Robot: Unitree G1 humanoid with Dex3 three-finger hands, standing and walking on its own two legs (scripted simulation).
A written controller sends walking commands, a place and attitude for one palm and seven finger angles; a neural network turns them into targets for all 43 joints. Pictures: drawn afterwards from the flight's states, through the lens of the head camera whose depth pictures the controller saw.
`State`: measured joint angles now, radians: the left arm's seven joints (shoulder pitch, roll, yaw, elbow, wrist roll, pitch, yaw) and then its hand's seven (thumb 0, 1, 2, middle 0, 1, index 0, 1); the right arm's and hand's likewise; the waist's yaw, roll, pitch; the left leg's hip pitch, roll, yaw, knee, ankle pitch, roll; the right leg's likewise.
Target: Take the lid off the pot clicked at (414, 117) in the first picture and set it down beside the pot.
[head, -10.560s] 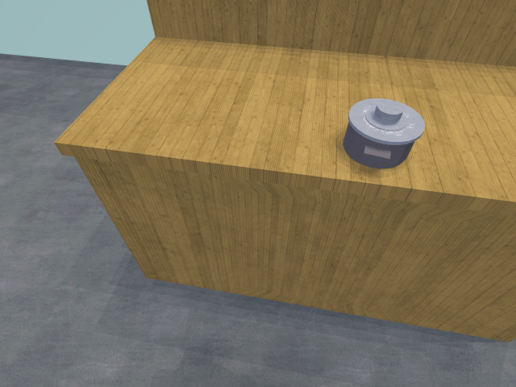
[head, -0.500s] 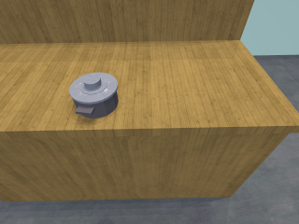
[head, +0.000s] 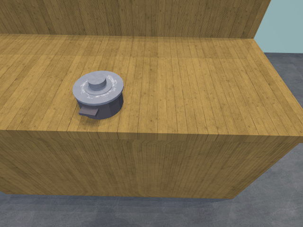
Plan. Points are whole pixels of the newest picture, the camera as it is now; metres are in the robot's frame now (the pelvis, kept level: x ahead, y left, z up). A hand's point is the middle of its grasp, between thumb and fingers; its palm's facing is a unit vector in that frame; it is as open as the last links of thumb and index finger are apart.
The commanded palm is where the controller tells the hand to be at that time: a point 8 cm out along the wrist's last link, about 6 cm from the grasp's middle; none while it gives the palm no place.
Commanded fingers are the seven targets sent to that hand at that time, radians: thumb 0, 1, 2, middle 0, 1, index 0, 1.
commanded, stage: look again from close up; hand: left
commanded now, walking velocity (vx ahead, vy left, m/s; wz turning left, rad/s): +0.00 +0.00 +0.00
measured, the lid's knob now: (97, 80) +0.50 +0.20 +0.11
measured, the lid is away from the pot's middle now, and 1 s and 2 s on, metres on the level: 0.00 0.00 0.00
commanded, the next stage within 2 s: shuffle to correct the standing spot in 0.94 s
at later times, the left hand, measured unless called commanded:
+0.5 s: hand out of the picture +0.04 +0.19 -0.17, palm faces +0.03 -0.98 -0.21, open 7.3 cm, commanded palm none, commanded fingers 0.00 0.90 0.90 -0.20 -0.30 -0.20 -0.30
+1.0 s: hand out of the picture +0.04 +0.18 -0.17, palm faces +0.04 -0.98 -0.19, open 7.3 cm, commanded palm none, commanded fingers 0.00 0.90 0.90 -0.20 -0.30 -0.20 -0.30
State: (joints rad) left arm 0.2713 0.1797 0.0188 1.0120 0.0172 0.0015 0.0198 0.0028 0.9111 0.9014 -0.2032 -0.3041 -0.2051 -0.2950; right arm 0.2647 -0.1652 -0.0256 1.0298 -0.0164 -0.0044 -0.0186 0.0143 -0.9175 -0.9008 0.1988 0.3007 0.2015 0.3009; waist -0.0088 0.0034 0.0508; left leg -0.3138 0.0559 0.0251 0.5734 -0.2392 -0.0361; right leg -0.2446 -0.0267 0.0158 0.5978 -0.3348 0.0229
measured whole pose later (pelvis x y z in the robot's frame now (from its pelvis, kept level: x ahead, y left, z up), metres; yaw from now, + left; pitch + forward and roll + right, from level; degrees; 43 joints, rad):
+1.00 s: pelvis +0.02 +0.00 +0.01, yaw +1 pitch -1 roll +0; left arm 0.25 0.18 0.02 1.07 0.01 -0.01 0.02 0.00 0.91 0.90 -0.20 -0.30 -0.20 -0.29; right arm 0.24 -0.15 -0.01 1.11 -0.01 -0.02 -0.02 0.01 -0.91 -0.90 0.20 0.30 0.20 0.30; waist 0.00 -0.02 0.06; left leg -0.24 0.05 0.02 0.49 -0.23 -0.03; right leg -0.15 -0.04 0.00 0.49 -0.32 0.03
